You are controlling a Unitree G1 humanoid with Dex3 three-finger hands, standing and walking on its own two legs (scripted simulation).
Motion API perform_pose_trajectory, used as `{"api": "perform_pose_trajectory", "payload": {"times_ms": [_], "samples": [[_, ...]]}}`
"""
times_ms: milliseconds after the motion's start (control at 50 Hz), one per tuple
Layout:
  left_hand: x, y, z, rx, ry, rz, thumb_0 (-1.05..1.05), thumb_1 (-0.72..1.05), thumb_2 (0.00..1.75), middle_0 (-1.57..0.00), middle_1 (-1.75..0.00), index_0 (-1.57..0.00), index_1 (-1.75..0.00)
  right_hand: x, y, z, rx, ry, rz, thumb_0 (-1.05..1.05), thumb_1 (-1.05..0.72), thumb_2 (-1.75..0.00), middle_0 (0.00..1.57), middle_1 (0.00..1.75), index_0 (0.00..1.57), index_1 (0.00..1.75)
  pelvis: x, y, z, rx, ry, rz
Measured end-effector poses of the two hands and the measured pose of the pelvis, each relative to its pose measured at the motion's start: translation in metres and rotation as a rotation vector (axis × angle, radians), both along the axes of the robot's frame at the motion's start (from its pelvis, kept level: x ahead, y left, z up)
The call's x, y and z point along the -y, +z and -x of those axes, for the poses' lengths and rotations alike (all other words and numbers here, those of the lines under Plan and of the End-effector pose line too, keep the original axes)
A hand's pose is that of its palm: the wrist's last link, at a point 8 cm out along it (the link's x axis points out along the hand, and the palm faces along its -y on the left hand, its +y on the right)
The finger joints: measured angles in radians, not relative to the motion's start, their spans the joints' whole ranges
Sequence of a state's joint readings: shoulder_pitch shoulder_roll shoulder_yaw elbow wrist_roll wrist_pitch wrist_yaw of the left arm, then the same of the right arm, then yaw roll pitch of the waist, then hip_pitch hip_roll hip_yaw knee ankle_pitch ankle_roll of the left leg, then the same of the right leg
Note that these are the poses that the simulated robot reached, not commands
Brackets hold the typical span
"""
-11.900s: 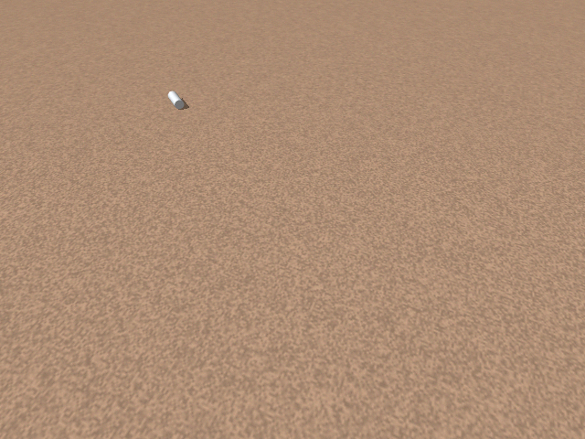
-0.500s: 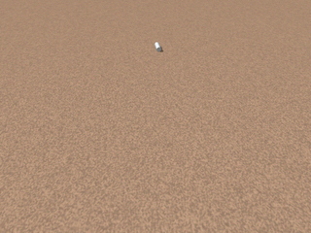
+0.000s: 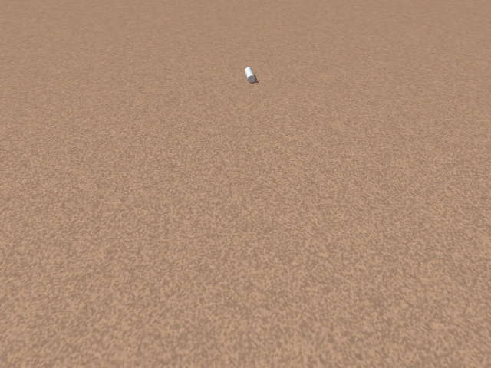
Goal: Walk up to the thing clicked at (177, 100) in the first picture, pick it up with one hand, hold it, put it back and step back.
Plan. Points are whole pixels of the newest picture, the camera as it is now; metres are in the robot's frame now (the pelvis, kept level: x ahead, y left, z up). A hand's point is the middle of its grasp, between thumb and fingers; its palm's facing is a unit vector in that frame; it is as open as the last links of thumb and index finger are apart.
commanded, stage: stand
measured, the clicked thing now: (249, 74) +2.36 -0.06 -0.75
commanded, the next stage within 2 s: walk up in 0.60 s
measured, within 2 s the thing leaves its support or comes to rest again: neither
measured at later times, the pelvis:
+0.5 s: pelvis +0.00 +0.00 +0.00, yaw +0 degrees
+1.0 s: pelvis +0.10 -0.06 -0.05, yaw -17 degrees
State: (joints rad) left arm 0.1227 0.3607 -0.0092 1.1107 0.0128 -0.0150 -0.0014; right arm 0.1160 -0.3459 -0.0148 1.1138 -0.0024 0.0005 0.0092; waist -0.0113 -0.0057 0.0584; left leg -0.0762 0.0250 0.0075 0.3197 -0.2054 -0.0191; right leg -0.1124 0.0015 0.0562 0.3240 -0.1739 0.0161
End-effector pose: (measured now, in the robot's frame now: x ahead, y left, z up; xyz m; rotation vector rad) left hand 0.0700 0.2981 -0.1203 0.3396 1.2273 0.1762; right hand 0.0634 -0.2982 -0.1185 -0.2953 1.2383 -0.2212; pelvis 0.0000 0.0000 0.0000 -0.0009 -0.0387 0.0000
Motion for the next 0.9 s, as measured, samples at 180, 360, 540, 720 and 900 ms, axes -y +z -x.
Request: {"api": "perform_pose_trajectory", "payload": {"times_ms": [180, 360, 540, 720, 900], "samples": [[0.000, 0.000, 0.002, -0.007, 0.003, 0.001, 0.00, 0.90, 0.90, -0.21, -0.30, -0.21, -0.30, 0.000, 0.000, 0.000, -0.001, 0.000, 0.000, 0.01, -0.91, -0.90, 0.20, 0.30, 0.20, 0.30, 0.000, 0.000, 0.000, 0.000, -0.002, 0.000], [-0.001, 0.000, 0.005, -0.016, 0.009, -0.002, 0.00, 0.90, 0.90, -0.21, -0.30, -0.21, -0.30, -0.001, -0.001, 0.002, -0.010, 0.001, -0.002, 0.01, -0.91, -0.90, 0.20, 0.30, 0.20, 0.30, 0.000, 0.000, -0.001, -0.001, -0.001, -0.002], [-0.001, 0.000, 0.004, -0.018, 0.010, -0.002, 0.00, 0.90, 0.90, -0.21, -0.30, -0.21, -0.30, 0.000, -0.002, 0.002, -0.013, 0.001, -0.002, 0.01, -0.91, -0.90, 0.20, 0.30, 0.20, 0.30, 0.001, 0.000, -0.002, -0.003, -0.001, -0.001], [-0.008, 0.006, -0.015, -0.068, -0.096, -0.017, 0.01, 0.90, 0.90, -0.21, -0.30, -0.21, -0.30, 0.021, 0.003, -0.011, 0.176, -0.070, -0.022, 0.01, -0.90, -0.90, 0.21, 0.30, 0.21, 0.30, -0.001, -0.008, -0.010, -0.039, -0.132, -0.022], [0.004, 0.036, -0.142, 0.088, -0.256, -0.145, 0.01, 0.90, 0.90, -0.21, -0.30, -0.21, -0.30, 0.093, -0.019, -0.017, 0.227, -0.185, 0.013, 0.01, -0.90, -0.90, 0.21, 0.30, 0.21, 0.30, 0.040, -0.032, -0.068, -0.012, -0.264, -0.034]]}}
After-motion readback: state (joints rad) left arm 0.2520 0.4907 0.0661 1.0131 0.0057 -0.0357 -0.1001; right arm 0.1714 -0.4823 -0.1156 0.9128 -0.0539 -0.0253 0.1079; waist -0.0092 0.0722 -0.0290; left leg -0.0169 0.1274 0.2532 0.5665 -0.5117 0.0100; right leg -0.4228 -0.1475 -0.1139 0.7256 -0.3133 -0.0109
